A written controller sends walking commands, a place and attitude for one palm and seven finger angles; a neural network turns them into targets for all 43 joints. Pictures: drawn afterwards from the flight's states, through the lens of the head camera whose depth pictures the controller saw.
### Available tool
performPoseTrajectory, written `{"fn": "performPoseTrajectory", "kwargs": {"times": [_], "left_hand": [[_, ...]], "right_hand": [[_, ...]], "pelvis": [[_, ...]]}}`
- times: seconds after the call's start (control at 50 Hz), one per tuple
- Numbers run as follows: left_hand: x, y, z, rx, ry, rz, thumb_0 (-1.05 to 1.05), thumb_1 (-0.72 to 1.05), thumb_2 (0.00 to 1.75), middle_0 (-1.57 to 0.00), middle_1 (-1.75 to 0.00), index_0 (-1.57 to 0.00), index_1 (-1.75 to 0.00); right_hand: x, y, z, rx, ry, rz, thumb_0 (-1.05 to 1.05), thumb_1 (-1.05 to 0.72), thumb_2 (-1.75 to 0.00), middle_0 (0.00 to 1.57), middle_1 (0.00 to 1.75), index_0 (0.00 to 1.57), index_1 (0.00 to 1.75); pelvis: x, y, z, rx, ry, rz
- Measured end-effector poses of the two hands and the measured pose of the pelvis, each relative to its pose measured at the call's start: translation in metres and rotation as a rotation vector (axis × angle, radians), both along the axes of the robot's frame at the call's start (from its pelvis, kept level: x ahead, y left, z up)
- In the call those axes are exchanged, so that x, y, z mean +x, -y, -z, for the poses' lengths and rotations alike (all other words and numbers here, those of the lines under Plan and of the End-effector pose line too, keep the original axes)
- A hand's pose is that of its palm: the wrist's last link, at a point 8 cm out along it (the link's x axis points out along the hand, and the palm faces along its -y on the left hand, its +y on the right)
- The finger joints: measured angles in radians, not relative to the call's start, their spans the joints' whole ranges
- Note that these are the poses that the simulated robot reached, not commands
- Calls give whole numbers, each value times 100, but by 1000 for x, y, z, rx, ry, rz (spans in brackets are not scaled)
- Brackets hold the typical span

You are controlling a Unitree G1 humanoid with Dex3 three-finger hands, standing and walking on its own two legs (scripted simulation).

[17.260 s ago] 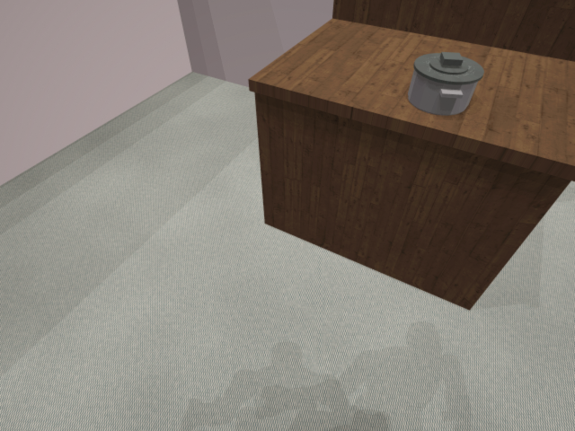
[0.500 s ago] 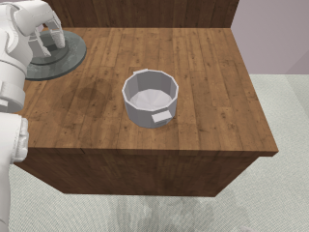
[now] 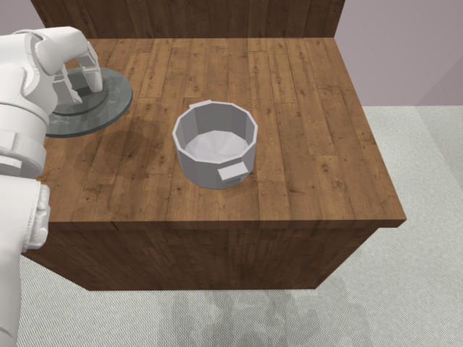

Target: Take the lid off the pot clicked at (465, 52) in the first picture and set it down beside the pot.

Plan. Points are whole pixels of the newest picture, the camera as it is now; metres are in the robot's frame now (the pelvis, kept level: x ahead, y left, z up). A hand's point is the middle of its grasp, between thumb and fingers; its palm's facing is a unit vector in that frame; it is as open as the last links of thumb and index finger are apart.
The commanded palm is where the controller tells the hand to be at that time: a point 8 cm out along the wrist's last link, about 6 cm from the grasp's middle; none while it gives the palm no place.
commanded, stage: lower the lid onto the table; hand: left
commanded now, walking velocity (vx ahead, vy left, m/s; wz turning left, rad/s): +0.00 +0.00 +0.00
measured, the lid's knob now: (72, 86) +0.51 +0.25 +0.17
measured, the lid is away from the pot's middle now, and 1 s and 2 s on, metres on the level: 0.24 0.24 0.24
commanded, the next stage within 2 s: none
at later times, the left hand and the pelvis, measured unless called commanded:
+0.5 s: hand (74, 104) +0.48 +0.25 +0.16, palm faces -0.41 -0.08 -0.91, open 6.7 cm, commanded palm +0.49 +0.24 +0.23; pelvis +0.00 -0.01 +0.00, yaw -1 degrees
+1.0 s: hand (78, 119) +0.48 +0.25 +0.13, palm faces -0.43 -0.07 -0.90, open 6.6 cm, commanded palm +0.49 +0.25 +0.19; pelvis +0.00 +0.00 +0.00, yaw -1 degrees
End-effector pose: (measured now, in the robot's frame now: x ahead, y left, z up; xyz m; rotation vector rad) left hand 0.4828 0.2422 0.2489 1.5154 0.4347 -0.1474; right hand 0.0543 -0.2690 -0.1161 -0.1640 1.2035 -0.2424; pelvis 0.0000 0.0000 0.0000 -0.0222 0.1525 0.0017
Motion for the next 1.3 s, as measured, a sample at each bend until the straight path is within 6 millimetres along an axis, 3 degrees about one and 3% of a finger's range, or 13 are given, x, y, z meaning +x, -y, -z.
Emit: {"fn": "performPoseTrajectory", "kwargs": {"times": [0.26,0.48,0.84,1.04,1.3], "left_hand": [[0,4,18,-12,-31,17,5,17,92,-55,-87,-84,-101],[0,-5,33,-23,-52,11,5,18,92,-55,-87,-84,-101],[-2,-7,56,-34,-63,50,5,18,92,-55,-87,-84,-101],[-4,-13,69,-34,-79,54,5,18,92,-54,-87,-84,-101],[1,-5,87,-40,-95,85,5,18,92,-54,-86,-84,-101]], "right_hand": [[-11,9,0,-15,-22,26,1,-91,-90,20,30,20,30],[-12,10,-1,-23,-27,45,1,-91,-90,20,30,20,30],[-10,4,1,-23,-37,46,1,-91,-90,20,30,20,30],[-18,1,2,-26,-65,51,1,-91,-90,20,30,20,30],[-28,0,4,-36,-95,69,1,-90,-90,20,30,20,30]], "pelvis": [[-1,5,0,-1,-3,6],[-1,7,1,-3,-10,14],[1,2,2,-7,-18,17],[1,-1,2,-9,-26,16],[3,-2,4,-10,-41,19]]}}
